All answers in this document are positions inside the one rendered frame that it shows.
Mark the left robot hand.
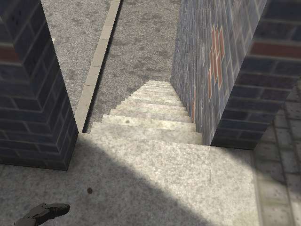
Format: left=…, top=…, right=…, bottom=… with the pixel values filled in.
left=14, top=202, right=71, bottom=226

